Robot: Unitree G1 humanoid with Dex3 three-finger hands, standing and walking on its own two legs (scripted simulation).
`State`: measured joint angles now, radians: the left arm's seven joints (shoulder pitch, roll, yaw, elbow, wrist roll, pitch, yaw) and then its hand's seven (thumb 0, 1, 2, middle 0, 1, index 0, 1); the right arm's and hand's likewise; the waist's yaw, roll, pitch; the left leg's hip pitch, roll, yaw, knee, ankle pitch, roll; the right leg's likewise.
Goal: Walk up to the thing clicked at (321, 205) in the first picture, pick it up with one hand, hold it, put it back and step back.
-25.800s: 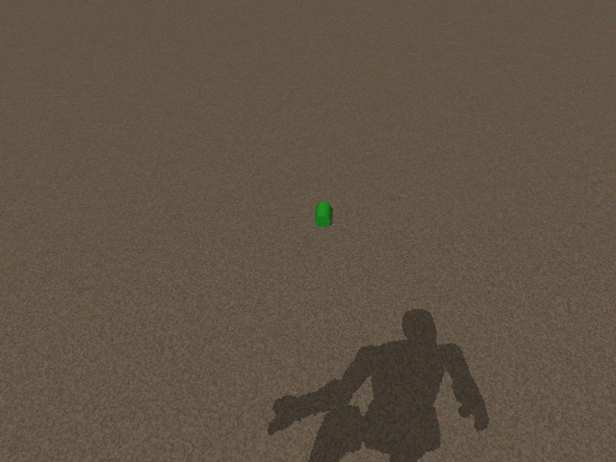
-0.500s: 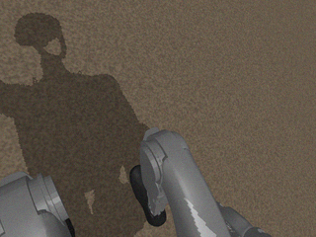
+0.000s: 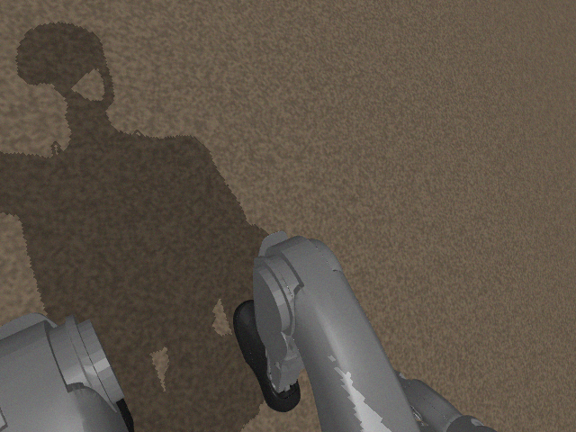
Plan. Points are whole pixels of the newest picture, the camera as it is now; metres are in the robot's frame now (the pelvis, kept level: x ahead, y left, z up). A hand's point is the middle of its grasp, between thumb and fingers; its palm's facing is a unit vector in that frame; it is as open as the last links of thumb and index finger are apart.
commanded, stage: open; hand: left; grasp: from above
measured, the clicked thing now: out of the picture +0.45 +0.37 -0.27
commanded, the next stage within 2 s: withdraw in 0.36 s
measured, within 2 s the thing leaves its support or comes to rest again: neither
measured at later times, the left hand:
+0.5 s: hand out of the picture +0.44 +0.37 -0.23, palm faces -0.41 -0.18 -0.89, open 14.3 cm
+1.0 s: hand out of the picture +0.44 +0.39 -0.06, palm faces -0.39 -0.10 -0.92, open 14.1 cm
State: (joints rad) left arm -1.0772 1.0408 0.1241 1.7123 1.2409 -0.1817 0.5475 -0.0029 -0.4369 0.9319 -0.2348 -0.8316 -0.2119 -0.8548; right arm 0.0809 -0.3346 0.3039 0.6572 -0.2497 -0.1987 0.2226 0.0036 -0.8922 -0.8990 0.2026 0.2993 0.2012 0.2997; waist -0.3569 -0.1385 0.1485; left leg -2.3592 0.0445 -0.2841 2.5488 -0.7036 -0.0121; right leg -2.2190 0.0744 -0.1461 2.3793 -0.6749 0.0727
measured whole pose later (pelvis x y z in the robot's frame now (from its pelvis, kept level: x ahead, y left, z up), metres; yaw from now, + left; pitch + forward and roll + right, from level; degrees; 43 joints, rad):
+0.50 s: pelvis +0.00 +0.00 +0.00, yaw +0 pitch +28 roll -14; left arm -1.07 1.05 0.12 1.69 1.24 -0.19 0.54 0.00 -0.56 1.05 -0.09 -0.97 -0.07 -0.99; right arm 0.08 -0.34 0.31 0.65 -0.25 -0.19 0.21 0.00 -0.89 -0.90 0.20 0.30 0.20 0.30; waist -0.35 -0.14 0.15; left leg -2.36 0.04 -0.29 2.54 -0.70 -0.01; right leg -2.21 0.07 -0.15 2.37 -0.68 0.07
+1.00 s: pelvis +0.00 -0.01 +0.05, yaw +6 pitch +33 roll -10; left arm -0.97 0.84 0.04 1.23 1.14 -0.09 0.16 0.00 -0.53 1.00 -0.09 -1.01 -0.08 -1.01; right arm 0.13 -0.28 0.10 0.66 -0.10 -0.02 0.19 0.00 -0.91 -0.90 0.20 0.30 0.20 0.30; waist -0.21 0.01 -0.07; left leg -2.27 0.04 -0.17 2.35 -0.67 -0.01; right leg -2.16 0.03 -0.07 2.26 -0.68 0.06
